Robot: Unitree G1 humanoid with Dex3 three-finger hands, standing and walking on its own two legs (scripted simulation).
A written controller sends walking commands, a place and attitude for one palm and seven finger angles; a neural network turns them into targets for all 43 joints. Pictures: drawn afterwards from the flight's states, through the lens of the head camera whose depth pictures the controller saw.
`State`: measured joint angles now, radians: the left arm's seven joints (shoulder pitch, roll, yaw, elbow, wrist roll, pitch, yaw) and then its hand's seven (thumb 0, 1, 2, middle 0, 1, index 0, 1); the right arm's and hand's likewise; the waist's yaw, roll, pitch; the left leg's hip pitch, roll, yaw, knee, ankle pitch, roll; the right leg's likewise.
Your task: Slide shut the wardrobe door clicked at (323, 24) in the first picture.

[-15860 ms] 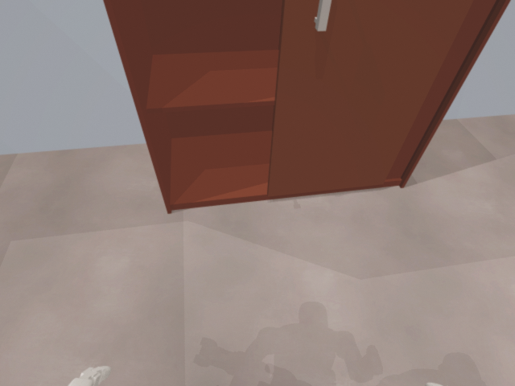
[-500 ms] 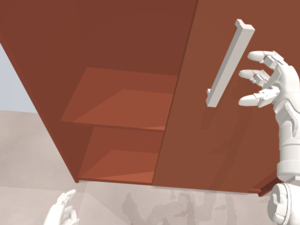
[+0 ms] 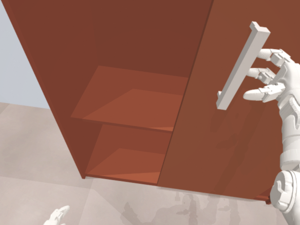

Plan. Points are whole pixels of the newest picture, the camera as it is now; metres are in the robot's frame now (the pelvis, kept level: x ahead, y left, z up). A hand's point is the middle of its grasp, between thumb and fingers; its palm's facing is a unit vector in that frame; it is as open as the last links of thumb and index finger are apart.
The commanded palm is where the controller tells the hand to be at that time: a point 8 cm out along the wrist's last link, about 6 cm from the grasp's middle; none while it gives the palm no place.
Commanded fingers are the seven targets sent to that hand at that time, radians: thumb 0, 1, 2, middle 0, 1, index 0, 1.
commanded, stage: move the hooked fingers beside the handle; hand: right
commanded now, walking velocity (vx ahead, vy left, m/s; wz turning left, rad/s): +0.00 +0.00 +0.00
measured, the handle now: (235, 70) +0.48 -0.16 +0.22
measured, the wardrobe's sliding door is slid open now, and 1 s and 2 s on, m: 0.48 0.48 0.48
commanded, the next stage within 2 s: none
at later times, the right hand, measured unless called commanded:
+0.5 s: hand (260, 77) +0.44 -0.20 +0.23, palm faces +0.01 +1.00 -0.04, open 13.6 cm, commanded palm +0.42 -0.26 +0.21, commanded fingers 0.00 0.50 -0.30 0.30 1.20 0.30 1.20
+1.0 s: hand (262, 79) +0.44 -0.21 +0.23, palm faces -0.01 +1.00 -0.03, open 13.8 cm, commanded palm +0.41 -0.27 +0.20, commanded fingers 0.00 0.50 -0.30 0.30 1.20 0.30 1.20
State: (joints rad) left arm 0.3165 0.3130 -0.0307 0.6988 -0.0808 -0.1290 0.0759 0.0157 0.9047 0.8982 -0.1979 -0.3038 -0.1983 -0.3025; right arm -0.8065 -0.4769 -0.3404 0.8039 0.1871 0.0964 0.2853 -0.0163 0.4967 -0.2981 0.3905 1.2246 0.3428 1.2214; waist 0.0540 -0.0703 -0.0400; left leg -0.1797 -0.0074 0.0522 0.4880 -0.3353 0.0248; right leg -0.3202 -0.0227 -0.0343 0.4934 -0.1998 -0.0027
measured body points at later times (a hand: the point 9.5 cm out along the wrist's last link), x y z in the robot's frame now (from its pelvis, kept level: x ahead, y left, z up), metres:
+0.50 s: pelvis -0.01 +0.00 +0.00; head -0.01 +0.02 +0.45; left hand +0.08 +0.26 -0.12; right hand +0.43 -0.26 +0.24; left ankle -0.05 +0.10 -0.74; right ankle +0.04 -0.12 -0.74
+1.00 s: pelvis -0.02 -0.01 +0.00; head -0.01 +0.01 +0.44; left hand +0.06 +0.26 -0.12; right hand +0.43 -0.26 +0.23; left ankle -0.05 +0.10 -0.74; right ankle +0.04 -0.12 -0.74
